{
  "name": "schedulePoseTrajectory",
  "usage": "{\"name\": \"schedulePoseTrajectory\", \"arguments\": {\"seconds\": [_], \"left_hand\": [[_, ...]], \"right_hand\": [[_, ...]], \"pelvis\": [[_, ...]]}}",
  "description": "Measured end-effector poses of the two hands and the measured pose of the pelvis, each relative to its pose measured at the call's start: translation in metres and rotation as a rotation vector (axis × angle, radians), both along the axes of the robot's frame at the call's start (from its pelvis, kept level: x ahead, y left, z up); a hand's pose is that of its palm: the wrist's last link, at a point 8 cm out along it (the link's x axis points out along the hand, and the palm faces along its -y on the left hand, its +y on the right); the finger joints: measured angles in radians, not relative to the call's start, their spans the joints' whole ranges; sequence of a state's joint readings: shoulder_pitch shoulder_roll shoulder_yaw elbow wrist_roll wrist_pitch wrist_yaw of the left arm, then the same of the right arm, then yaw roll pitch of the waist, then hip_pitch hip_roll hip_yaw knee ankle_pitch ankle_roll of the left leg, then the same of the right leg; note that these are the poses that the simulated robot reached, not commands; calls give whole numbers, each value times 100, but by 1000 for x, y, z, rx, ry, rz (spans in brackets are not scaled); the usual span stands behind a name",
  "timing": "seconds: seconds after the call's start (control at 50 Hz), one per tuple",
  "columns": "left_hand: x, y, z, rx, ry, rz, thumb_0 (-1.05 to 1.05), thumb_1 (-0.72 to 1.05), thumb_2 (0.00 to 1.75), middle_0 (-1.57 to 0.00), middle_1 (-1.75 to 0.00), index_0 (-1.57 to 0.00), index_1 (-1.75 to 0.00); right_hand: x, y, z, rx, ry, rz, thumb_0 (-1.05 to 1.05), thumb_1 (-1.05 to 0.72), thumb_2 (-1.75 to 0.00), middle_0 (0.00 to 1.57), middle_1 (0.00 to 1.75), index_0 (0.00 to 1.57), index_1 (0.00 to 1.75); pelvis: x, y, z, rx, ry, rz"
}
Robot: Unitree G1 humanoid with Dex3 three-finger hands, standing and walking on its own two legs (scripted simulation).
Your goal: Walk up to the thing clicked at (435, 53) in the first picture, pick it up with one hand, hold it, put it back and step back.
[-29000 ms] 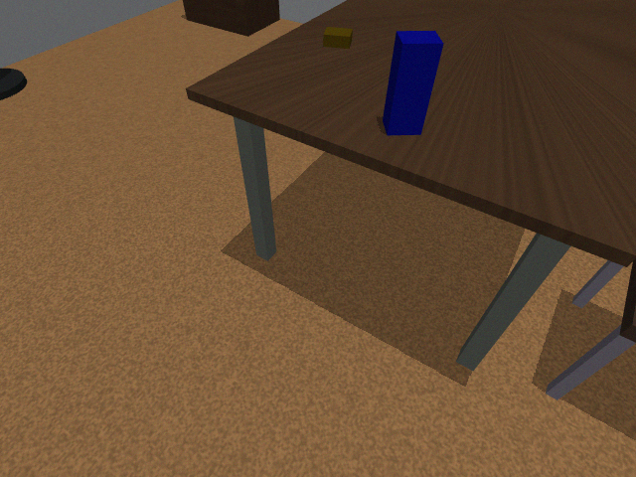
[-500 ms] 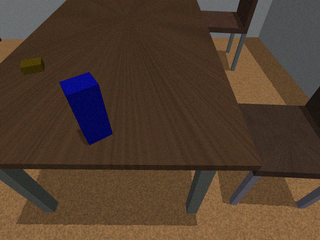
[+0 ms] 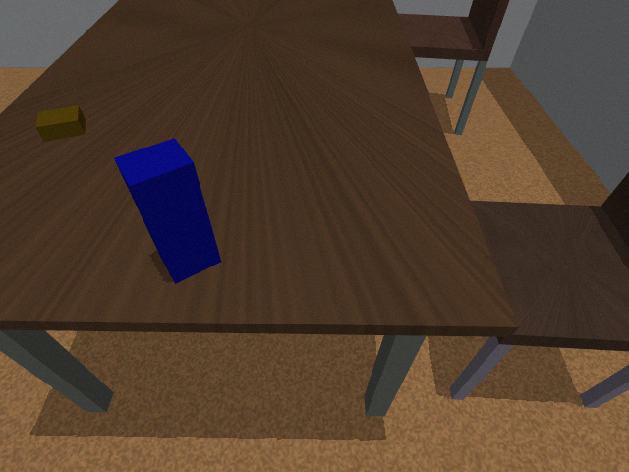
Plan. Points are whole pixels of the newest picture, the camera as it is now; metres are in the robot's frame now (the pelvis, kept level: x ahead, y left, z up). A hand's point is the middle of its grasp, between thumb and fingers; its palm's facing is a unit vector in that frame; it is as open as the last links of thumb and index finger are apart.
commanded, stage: stand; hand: left
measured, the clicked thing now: (174, 216) +0.45 +0.22 +0.08
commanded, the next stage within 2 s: step back in 0.58 s
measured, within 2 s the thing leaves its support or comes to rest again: neither
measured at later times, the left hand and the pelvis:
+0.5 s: hand out of the picture +0.07 +0.26 -0.16, palm faces -0.04 -0.93 -0.35, open 7.4 cm; pelvis +0.00 +0.00 +0.00, yaw +0 degrees
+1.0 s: hand out of the picture +0.07 +0.30 -0.19, palm faces -0.04 -0.93 -0.37, open 7.4 cm; pelvis -0.08 +0.04 -0.03, yaw +0 degrees
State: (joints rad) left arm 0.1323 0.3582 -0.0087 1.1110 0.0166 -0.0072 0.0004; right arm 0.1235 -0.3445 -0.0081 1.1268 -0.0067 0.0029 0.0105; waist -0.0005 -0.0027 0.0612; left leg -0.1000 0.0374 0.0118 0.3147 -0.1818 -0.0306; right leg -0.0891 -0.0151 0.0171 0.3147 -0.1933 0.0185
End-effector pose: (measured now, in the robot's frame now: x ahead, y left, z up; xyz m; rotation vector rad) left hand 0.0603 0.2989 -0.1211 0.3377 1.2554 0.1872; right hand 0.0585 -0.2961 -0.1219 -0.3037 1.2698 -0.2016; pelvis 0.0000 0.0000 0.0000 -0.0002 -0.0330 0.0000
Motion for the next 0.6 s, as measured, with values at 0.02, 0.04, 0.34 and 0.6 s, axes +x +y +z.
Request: {"name": "schedulePoseTrajectory", "arguments": {"seconds": [0.02,0.04,0.34,0.6], "left_hand": [[0,0,0,0,0,0,1,90,90,-20,-30,-20,-30],[1,0,0,0,-1,1,1,90,90,-20,-30,-20,-30],[9,1,3,4,-31,-3,1,90,90,-20,-30,-20,-30],[3,0,2,-2,-20,5,1,90,90,-20,-30,-20,-30]], "right_hand": [[1,0,0,-1,-1,0,0,-91,-90,20,30,20,30],[1,0,0,-1,-3,1,0,-91,-90,20,30,20,30],[12,2,1,2,-35,7,0,-91,-90,20,30,20,30],[5,0,1,1,-24,-1,0,-91,-90,20,30,20,30]], "pelvis": [[0,0,0,0,0,0],[1,0,0,0,0,-1],[2,1,0,1,-5,2],[-1,1,0,1,-3,-1]]}}
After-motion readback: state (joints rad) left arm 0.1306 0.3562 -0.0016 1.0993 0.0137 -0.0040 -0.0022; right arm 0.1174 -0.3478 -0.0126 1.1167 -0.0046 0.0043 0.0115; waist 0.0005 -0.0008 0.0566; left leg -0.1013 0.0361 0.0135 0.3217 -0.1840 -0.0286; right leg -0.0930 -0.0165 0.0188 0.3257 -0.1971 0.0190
